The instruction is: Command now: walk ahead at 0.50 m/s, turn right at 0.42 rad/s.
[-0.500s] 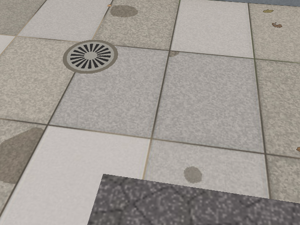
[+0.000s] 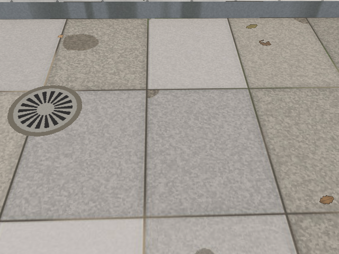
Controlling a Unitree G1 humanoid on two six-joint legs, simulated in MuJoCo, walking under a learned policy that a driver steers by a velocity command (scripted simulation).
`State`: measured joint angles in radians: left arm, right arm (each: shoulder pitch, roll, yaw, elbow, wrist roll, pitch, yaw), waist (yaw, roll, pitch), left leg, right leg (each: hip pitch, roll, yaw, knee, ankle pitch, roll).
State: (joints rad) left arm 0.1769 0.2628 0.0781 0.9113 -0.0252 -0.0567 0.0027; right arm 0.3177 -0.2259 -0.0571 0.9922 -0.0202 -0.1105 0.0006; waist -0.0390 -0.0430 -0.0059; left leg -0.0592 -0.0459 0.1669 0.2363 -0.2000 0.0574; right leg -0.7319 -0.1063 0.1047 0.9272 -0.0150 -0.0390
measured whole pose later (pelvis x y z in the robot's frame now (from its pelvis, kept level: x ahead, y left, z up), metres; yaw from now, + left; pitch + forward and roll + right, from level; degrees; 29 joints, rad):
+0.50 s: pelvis +0.29 -0.08 +0.00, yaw -15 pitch +2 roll +0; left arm 0.29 0.24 0.07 0.82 -0.01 -0.07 -0.01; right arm 0.11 -0.29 -0.07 0.82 0.00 -0.10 -0.01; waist 0.03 0.03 0.02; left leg -0.67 0.14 -0.05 0.98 -0.19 -0.03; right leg -0.18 0.11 0.03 0.32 -0.17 -0.11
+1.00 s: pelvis +0.59 -0.08 +0.00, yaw -17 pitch +2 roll +1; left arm 0.21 0.28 0.06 0.80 -0.01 -0.07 0.01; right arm 0.29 -0.25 -0.05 0.87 0.00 -0.10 0.03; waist -0.03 -0.04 0.01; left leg -0.21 -0.07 0.05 0.33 -0.15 0.08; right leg -0.59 -0.10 0.04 1.06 -0.27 -0.03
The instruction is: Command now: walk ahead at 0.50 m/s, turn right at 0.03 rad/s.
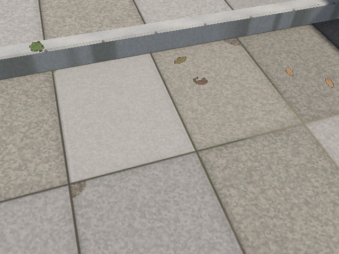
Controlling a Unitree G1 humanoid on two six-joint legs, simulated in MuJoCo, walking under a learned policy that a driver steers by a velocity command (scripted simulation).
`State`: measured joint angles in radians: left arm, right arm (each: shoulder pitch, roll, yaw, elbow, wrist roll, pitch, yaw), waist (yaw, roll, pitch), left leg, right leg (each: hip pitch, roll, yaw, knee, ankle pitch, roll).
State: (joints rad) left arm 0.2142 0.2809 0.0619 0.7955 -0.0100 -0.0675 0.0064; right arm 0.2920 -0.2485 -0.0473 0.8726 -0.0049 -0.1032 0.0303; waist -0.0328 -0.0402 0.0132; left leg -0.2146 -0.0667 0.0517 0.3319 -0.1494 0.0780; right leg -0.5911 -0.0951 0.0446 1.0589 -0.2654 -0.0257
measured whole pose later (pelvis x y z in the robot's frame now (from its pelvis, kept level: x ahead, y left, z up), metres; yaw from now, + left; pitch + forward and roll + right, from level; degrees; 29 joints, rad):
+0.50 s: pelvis +0.24 -0.06 -0.01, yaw +8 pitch +3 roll +0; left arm 0.12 0.25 0.05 0.77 0.02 -0.07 0.00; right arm 0.25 -0.31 -0.07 0.83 0.02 0.00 -0.02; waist -0.02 0.04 0.05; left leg -0.55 0.04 -0.02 1.15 -0.47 -0.06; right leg -0.35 -0.03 -0.11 0.45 -0.14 -0.04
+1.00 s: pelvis +0.29 -0.01 +0.00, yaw +24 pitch +3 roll -2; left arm 0.07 0.32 0.09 0.82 0.00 0.01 0.03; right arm 0.18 -0.29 -0.08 0.66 0.00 0.02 -0.02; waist 0.00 -0.03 0.05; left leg -0.34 -0.03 -0.03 0.46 -0.17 0.06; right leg -0.54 -0.02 0.01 1.05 -0.41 0.06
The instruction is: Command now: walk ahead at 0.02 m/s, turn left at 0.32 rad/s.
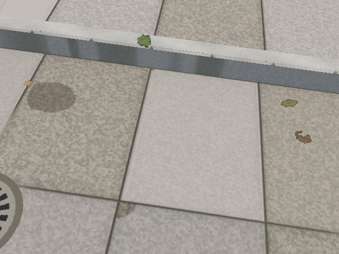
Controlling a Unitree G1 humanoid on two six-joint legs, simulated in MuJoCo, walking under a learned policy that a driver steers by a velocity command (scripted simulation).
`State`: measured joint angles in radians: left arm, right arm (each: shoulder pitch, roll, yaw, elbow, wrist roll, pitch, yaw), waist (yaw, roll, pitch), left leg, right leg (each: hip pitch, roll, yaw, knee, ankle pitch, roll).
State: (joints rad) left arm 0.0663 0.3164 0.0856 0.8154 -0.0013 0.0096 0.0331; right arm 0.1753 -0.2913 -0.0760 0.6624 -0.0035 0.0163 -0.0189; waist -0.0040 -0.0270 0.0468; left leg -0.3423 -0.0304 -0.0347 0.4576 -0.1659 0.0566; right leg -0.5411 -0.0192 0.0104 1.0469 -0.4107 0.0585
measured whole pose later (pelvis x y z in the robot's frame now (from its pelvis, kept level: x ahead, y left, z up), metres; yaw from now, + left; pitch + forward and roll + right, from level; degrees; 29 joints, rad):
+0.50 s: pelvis +0.02 -0.04 -0.01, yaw +3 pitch -1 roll +0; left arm 0.16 0.23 0.02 0.89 0.01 -0.02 0.01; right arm 0.19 -0.25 -0.05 0.78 -0.02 0.02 -0.02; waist 0.00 0.00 0.03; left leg -0.27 -0.03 -0.07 0.52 -0.23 0.00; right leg -0.21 -0.01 0.00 0.53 -0.30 0.00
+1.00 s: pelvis +0.03 -0.04 +0.00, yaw +3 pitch -2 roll +0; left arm 0.18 0.24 0.01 1.03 0.01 -0.02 0.02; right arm 0.18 -0.23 -0.05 0.95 -0.01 0.01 -0.04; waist 0.01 0.01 0.04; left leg -0.23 -0.02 -0.08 0.49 -0.24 -0.02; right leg -0.16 0.01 -0.01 0.49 -0.30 -0.01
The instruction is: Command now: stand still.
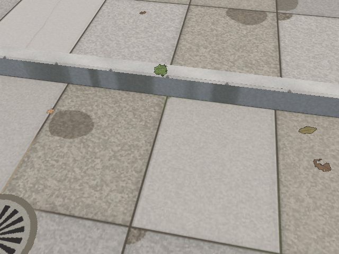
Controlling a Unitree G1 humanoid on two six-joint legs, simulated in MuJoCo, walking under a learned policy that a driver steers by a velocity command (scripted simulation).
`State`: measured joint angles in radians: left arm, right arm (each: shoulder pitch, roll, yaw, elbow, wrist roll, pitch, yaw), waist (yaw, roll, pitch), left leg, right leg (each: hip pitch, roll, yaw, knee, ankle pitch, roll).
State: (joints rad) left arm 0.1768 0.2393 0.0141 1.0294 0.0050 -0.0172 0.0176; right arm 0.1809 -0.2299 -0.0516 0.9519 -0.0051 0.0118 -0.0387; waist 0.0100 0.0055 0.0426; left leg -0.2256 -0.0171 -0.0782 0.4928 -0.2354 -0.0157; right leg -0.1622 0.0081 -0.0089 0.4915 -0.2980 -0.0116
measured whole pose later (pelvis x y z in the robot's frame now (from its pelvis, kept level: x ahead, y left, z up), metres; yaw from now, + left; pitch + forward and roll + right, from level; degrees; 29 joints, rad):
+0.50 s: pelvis +0.00 -0.01 +0.00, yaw +0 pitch -1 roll +0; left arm 0.24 0.22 0.00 1.07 0.00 -0.02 0.02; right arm 0.19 -0.22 -0.03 1.09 0.00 0.01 -0.05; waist 0.01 0.00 0.04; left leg -0.22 0.00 -0.08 0.47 -0.22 -0.03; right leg -0.16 0.02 -0.01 0.47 -0.29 -0.03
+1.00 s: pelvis +0.07 +0.04 -0.01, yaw +0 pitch +1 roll +0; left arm 0.37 0.27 0.04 1.04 -0.03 -0.05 0.02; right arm 0.24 -0.24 -0.06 1.08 0.02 -0.10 0.00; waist 0.00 -0.04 -0.01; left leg -0.27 0.00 0.06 0.57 -0.30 0.04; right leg -0.25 -0.02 0.04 0.82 -0.46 -0.04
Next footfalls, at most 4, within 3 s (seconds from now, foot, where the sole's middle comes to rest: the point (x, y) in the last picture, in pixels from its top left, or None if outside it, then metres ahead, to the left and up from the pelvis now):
0.94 left None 0.11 0.14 -0.77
1.44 right None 0.49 -0.08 -0.77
1.98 left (144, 189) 0.80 0.16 -0.77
2.48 right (204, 157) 0.98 -0.12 -0.77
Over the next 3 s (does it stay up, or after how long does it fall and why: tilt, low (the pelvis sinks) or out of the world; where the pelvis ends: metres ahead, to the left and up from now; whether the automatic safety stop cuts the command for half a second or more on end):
stays up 1.12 -0.10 -0.01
